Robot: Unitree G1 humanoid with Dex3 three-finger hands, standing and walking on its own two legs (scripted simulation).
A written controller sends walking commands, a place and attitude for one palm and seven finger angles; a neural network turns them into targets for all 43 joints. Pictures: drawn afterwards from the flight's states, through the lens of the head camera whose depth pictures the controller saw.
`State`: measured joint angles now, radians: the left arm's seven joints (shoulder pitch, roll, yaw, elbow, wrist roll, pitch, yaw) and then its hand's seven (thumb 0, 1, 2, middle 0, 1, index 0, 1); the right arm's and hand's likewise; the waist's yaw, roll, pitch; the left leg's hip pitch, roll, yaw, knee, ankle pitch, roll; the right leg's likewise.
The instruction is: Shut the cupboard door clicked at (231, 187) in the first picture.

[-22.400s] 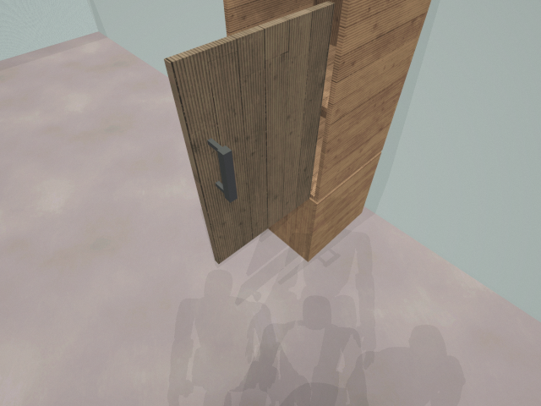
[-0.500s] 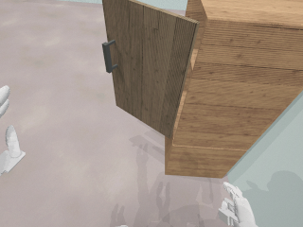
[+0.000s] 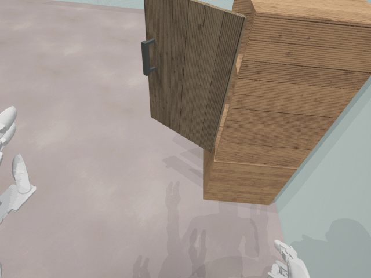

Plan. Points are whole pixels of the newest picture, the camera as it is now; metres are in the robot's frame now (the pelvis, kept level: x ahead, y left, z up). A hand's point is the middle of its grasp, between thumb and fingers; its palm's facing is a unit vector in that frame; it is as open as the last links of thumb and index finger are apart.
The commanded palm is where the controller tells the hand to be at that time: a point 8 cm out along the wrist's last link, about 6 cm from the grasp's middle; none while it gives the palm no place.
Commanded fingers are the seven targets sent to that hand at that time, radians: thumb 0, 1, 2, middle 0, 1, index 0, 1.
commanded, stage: stop stepping back and stand still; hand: left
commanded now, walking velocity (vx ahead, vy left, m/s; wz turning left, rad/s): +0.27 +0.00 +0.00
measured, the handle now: (149, 57) +0.88 +0.18 +0.03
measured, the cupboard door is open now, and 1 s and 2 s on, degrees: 57 57 57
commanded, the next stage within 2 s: let the arm hang, fingers relaxed in 1.18 s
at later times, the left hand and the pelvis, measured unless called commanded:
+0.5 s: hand out of the picture +0.10 +0.30 +0.18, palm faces +0.51 -0.80 -0.33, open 7.4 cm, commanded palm +0.05 +0.33 +0.19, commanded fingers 0.00 0.90 0.90 -0.20 -0.30 -0.20 -0.30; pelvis -0.09 +0.03 +0.00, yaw +0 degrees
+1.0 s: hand out of the picture +0.15 +0.30 +0.17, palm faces +0.43 -0.79 -0.43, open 7.4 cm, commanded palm +0.09 +0.33 +0.19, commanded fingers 0.00 0.90 0.90 -0.20 -0.30 -0.20 -0.30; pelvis -0.06 +0.04 +0.01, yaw -2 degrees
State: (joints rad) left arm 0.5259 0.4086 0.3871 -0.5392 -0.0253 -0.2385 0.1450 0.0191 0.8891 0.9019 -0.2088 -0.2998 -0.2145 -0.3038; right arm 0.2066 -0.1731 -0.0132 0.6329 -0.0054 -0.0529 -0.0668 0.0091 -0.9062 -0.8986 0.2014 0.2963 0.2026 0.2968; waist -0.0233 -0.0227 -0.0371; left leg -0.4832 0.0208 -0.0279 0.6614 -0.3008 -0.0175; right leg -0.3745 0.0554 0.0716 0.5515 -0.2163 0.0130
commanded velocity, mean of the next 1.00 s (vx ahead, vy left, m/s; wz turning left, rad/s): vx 0.11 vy -0.03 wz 0.00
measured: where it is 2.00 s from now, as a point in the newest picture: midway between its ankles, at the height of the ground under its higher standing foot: outside the picture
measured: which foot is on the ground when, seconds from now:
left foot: down 0.00-0.30, up 0.32-0.48, down 0.50-1.00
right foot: down 0.00-0.06, up 0.08-0.26, down 0.28-1.00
